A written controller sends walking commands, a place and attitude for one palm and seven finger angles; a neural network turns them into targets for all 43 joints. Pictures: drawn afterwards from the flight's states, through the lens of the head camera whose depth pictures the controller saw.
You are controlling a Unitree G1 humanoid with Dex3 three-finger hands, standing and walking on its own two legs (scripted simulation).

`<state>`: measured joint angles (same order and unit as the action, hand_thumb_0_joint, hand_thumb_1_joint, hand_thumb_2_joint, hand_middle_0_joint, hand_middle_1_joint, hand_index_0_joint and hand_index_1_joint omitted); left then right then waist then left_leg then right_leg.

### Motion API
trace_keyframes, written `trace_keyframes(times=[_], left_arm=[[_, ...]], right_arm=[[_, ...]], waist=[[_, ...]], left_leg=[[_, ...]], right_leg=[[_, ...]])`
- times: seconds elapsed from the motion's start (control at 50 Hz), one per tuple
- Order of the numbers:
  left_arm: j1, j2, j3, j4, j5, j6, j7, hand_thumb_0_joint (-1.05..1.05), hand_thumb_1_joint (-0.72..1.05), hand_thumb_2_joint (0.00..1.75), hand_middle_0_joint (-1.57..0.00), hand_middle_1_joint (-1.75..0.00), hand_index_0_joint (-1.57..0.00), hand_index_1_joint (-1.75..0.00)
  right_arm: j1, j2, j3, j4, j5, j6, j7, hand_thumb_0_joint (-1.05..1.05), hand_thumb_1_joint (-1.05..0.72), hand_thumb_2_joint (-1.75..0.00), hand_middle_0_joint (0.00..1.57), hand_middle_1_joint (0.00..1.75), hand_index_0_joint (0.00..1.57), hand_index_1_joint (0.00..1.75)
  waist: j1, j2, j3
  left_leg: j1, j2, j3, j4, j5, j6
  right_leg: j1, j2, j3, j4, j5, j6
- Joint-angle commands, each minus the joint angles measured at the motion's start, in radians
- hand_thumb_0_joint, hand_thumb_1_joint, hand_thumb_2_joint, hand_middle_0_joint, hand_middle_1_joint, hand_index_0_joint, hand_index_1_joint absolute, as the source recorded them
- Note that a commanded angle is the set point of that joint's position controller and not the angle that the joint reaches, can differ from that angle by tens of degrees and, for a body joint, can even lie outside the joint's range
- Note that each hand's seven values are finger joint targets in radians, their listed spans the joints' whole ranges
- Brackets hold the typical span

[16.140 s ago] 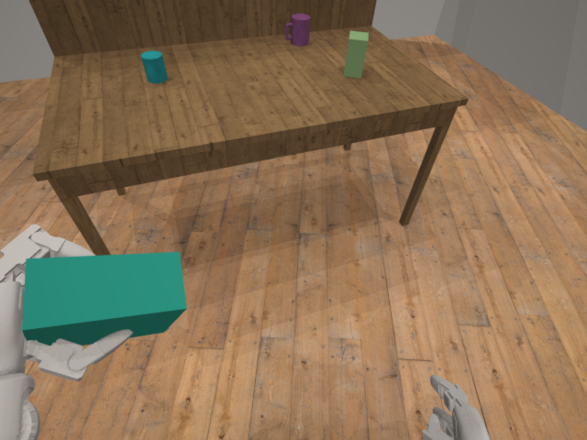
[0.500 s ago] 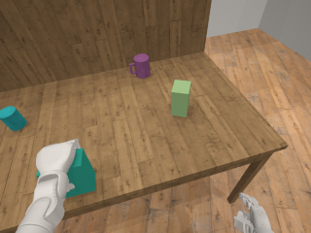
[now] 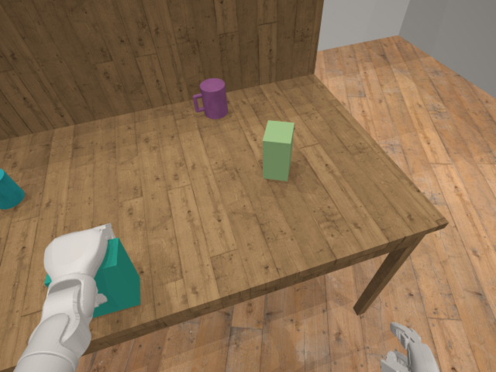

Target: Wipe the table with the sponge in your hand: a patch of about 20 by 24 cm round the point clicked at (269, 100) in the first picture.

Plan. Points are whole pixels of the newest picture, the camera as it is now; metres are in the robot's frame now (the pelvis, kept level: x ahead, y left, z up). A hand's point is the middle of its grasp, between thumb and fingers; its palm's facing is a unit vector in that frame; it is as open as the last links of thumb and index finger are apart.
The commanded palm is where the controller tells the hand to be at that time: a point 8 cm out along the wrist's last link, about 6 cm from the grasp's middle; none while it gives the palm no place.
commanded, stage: lower the sponge onto the table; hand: left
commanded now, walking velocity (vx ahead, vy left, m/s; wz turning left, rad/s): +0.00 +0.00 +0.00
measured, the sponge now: (103, 286) +0.25 +0.31 -0.06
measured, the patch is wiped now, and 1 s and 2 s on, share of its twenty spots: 0.00 0.20 0.25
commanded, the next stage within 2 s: wipe forward along the first lane in 0.10 s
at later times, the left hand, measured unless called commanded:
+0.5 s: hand (91, 252) +0.29 +0.33 -0.01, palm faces -0.12 -0.02 -0.99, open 10.3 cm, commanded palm +0.28 +0.33 +0.03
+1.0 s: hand (90, 226) +0.35 +0.36 -0.01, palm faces -0.14 +0.00 -0.99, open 10.3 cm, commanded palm +0.34 +0.35 +0.03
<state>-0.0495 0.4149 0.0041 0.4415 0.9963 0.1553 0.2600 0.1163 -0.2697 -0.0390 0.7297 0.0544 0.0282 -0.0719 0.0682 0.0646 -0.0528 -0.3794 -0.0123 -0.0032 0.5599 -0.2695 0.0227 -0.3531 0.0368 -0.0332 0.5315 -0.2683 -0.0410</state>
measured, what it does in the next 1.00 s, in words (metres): stands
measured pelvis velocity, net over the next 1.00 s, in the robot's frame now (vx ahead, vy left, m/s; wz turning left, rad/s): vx -0.02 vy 0.01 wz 0.00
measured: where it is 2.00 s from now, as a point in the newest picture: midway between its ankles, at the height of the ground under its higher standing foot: outside the picture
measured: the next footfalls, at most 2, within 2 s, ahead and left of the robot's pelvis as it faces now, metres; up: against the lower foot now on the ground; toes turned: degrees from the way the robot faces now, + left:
none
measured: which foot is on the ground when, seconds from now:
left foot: down 0.00-1.00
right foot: down 0.00-1.00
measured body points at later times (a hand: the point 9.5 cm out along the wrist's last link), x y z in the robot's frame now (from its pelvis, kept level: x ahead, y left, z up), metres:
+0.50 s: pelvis -0.01 +0.01 -0.01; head +0.02 -0.01 +0.44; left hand +0.30 +0.33 +0.05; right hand +0.17 -0.23 -0.12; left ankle +0.01 +0.11 -0.73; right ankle +0.00 -0.10 -0.73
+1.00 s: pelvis -0.02 +0.01 -0.02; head +0.05 +0.01 +0.43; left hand +0.35 +0.36 +0.04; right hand +0.07 -0.27 -0.15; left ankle +0.01 +0.11 -0.73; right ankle +0.00 -0.10 -0.73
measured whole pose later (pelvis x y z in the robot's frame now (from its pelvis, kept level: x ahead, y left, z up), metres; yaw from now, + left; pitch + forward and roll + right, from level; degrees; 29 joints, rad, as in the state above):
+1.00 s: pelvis -0.02 +0.01 -0.02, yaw +0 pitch +14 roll -2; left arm -0.51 0.56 0.07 0.95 1.04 0.06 0.28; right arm 0.25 -0.29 -0.03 0.74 0.07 0.09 -0.05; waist -0.01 0.05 -0.12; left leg -0.66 -0.01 -0.01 0.73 -0.31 0.04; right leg -0.61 0.04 -0.05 0.66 -0.29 -0.03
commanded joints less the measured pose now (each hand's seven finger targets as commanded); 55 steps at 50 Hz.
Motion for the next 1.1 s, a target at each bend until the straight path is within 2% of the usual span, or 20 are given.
trace_keyframes(times=[0.0,0.1,0.14,0.16,0.24,0.26,0.34,0.42,0.54,0.58,0.64,0.66,0.7,0.74,0.76,0.8,0.86,0.92,1.04,1.08], left_arm=[[-0.209,0.234,0.098,-0.151,0.024,0.019,0.058,0.0,0.1,1.3,-1.2,-1.6,-1.2,-1.6],[-0.236,0.195,0.051,-0.143,0.028,0.036,0.055,0.0,0.1,1.3,-1.2,-1.6,-1.2,-1.6],[-0.205,0.24,0.099,-0.111,0.028,0.047,0.055,0.0,0.1,1.3,-1.2,-1.6,-1.2,-1.6],[-0.214,0.207,0.066,-0.108,0.022,0.048,0.051,0.0,0.1,1.3,-1.2,-1.6,-1.2,-1.6],[-0.31,0.254,0.086,-0.053,0.043,0.055,0.048,0.0,0.1,1.3,-1.2,-1.6,-1.2,-1.6],[-0.344,0.219,0.046,-0.047,0.043,0.052,0.047,0.0,0.1,1.3,-1.2,-1.6,-1.2,-1.6],[-0.396,0.254,0.066,0.055,0.059,0.052,0.04,0.0,0.1,1.3,-1.2,-1.6,-1.2,-1.6],[-0.439,0.231,0.034,0.121,0.072,0.033,0.031,0.0,0.1,1.3,-1.2,-1.6,-1.2,-1.6],[-0.493,0.295,0.082,0.241,0.078,0.005,0.036,0.0,0.1,1.3,-1.2,-1.6,-1.2,-1.6],[-0.523,0.273,0.053,0.277,0.08,-0.006,0.036,0.0,0.1,1.3,-1.2,-1.6,-1.2,-1.6],[-0.552,0.351,0.107,0.332,0.085,-0.017,0.039,0.0,0.1,1.3,-1.2,-1.6,-1.2,-1.6],[-0.57,0.314,0.067,0.331,0.081,-0.023,0.038,0.0,0.1,1.3,-1.2,-1.6,-1.2,-1.6],[-0.547,0.325,0.079,0.359,0.079,-0.028,0.039,0.0,0.1,1.3,-1.2,-1.6,-1.2,-1.6],[-0.581,0.391,0.124,0.381,0.072,-0.034,0.037,0.0,0.1,1.3,-1.2,-1.6,-1.2,-1.6],[-0.617,0.374,0.096,0.382,0.069,-0.041,0.037,0.0,0.1,1.3,-1.2,-1.6,-1.2,-1.6],[-0.594,0.365,0.094,0.412,0.078,-0.051,0.037,0.0,0.1,1.3,-1.2,-1.6,-1.2,-1.6],[-0.647,0.406,0.112,0.421,0.08,-0.065,0.041,0.0,0.1,1.3,-1.2,-1.6,-1.2,-1.6],[-0.657,0.359,0.075,0.45,0.082,-0.071,0.047,0.0,0.1,1.3,-1.2,-1.6,-1.2,-1.6],[-0.752,0.456,0.125,0.506,0.082,-0.078,0.057,0.0,0.1,1.3,-1.2,-1.6,-1.2,-1.6],[-0.755,0.438,0.1,0.523,0.095,-0.08,0.056,0.0,0.1,1.3,-1.2,-1.6,-1.2,-1.6]], right_arm=[[-0.119,-0.118,-0.043,-0.149,0.002,-0.048,0.002,0.0,-0.9,-0.9,0.2,0.3,0.2,0.3],[-0.116,-0.118,-0.041,-0.152,0.003,-0.041,0.005,0.0,-0.9,-0.9,0.2,0.3,0.2,0.3],[-0.113,-0.124,-0.039,-0.148,0.005,-0.034,0.005,0.0,-0.9,-0.9,0.2,0.3,0.2,0.3],[-0.11,-0.119,-0.036,-0.155,0.006,-0.033,0.004,0.0,-0.9,-0.9,0.2,0.3,0.2,0.3],[-0.101,-0.126,-0.031,-0.142,0.007,-0.02,-0.001,0.0,-0.9,-0.9,0.2,0.3,0.2,0.3],[-0.097,-0.119,-0.03,-0.148,0.01,-0.019,-0.003,0.0,-0.9,-0.9,0.2,0.3,0.2,0.3],[-0.073,-0.127,-0.027,-0.134,0.011,-0.007,-0.005,0.0,-0.9,-0.9,0.2,0.3,0.2,0.3],[-0.047,-0.126,-0.028,-0.14,0.009,0.0,-0.003,0.0,-0.9,-0.9,0.2,0.3,0.2,0.3],[-0.001,-0.142,-0.03,-0.13,0.009,0.013,-0.004,0.0,-0.9,-0.9,0.2,0.3,0.2,0.3],[0.018,-0.141,-0.031,-0.13,0.009,0.014,-0.002,0.0,-0.9,-0.9,0.2,0.3,0.2,0.3],[0.039,-0.155,-0.031,-0.119,0.01,0.02,-0.002,0.0,-0.9,-0.9,0.2,0.3,0.2,0.3],[0.046,-0.149,-0.032,-0.123,0.011,0.02,-0.001,0.0,-0.9,-0.9,0.2,0.3,0.2,0.3],[0.06,-0.152,-0.036,-0.122,0.011,0.021,0.001,0.0,-0.9,-0.9,0.2,0.3,0.2,0.3],[0.068,-0.163,-0.034,-0.113,0.013,0.025,0.002,0.0,-0.9,-0.9,0.2,0.3,0.2,0.3],[0.076,-0.16,-0.034,-0.113,0.015,0.025,0.001,0.0,-0.9,-0.9,0.2,0.3,0.2,0.3],[0.091,-0.161,-0.039,-0.109,0.013,0.023,0.007,0.0,-0.9,-0.9,0.2,0.3,0.2,0.3],[0.105,-0.168,-0.04,-0.101,0.013,0.027,0.008,0.0,-0.9,-0.9,0.2,0.3,0.2,0.3],[0.114,-0.165,-0.042,-0.096,0.015,0.026,0.014,0.0,-0.9,-0.9,0.2,0.3,0.2,0.3],[0.138,-0.18,-0.039,-0.079,0.015,0.028,0.016,0.0,-0.9,-0.9,0.2,0.3,0.2,0.3],[0.148,-0.176,-0.04,-0.084,0.014,0.029,0.019,0.0,-0.9,-0.9,0.2,0.3,0.2,0.3]], waist=[[0.0,-0.051,-0.243],[-0.009,-0.048,-0.25],[0.002,-0.059,-0.235],[-0.009,-0.066,-0.225],[-0.019,-0.071,-0.189],[-0.031,-0.053,-0.192],[-0.033,-0.058,-0.197],[-0.041,-0.058,-0.223],[-0.054,-0.086,-0.222],[-0.068,-0.099,-0.226],[-0.063,-0.094,-0.246],[-0.074,-0.075,-0.256],[-0.07,-0.092,-0.27],[-0.068,-0.094,-0.267],[-0.084,-0.081,-0.265],[-0.076,-0.084,-0.282],[-0.088,-0.086,-0.288],[-0.096,-0.063,-0.269],[-0.106,-0.083,-0.288],[-0.108,-0.062,-0.296]], left_leg=[[0.102,-0.013,-0.039,-0.033,0.202,0.027],[0.102,-0.008,-0.041,-0.029,0.195,0.024],[0.089,-0.01,-0.05,-0.032,0.184,0.021],[0.076,-0.009,-0.042,-0.031,0.172,0.023],[0.057,-0.011,-0.051,-0.033,0.128,0.021],[0.06,-0.009,-0.043,-0.031,0.111,0.022],[0.037,-0.012,-0.048,-0.024,0.093,0.017],[0.021,-0.011,-0.041,0.0,0.106,0.019],[-0.049,-0.009,-0.041,0.023,0.071,0.022],[-0.069,-0.008,-0.033,0.039,0.064,0.026],[-0.105,-0.01,-0.033,0.051,0.054,0.027],[-0.104,-0.01,-0.025,0.057,0.053,0.03],[-0.111,-0.009,-0.021,0.069,0.066,0.033],[-0.138,-0.008,-0.026,0.068,0.05,0.034],[-0.14,-0.008,-0.021,0.073,0.044,0.037],[-0.142,-0.006,-0.021,0.08,0.062,0.038],[-0.15,-0.003,-0.024,0.086,0.061,0.04],[-0.148,0.002,-0.024,0.087,0.043,0.038],[-0.184,0.003,-0.028,0.097,0.023,0.043],[-0.181,0.002,-0.027,0.103,0.029,0.042]], right_leg=[[0.071,-0.021,0.064,-0.06,0.23,-0.02],[0.049,-0.02,0.052,-0.048,0.21,-0.02],[0.049,-0.016,0.06,-0.052,0.198,-0.024],[0.046,-0.019,0.045,-0.047,0.191,-0.018],[0.0,-0.016,0.055,-0.056,0.131,-0.021],[-0.015,-0.018,0.042,-0.052,0.108,-0.017],[-0.04,-0.015,0.043,-0.047,0.085,-0.022],[-0.056,-0.016,0.031,-0.029,0.105,-0.022],[-0.086,-0.015,0.036,-0.016,0.086,-0.019],[-0.1,-0.018,0.028,-0.008,0.085,-0.013],[-0.099,-0.016,0.042,0.002,0.082,-0.015],[-0.1,-0.02,0.033,0.006,0.084,-0.011],[-0.091,-0.018,0.037,0.006,0.107,-0.011],[-0.087,-0.018,0.046,0.005,0.093,-0.01],[-0.099,-0.019,0.039,0.008,0.089,-0.007],[-0.102,-0.017,0.037,0.016,0.106,-0.009],[-0.114,-0.014,0.038,0.02,0.105,-0.008],[-0.158,-0.012,0.031,0.018,0.072,-0.011],[-0.165,-0.009,0.034,0.027,0.052,-0.008],[-0.178,-0.009,0.029,0.032,0.055,-0.009]])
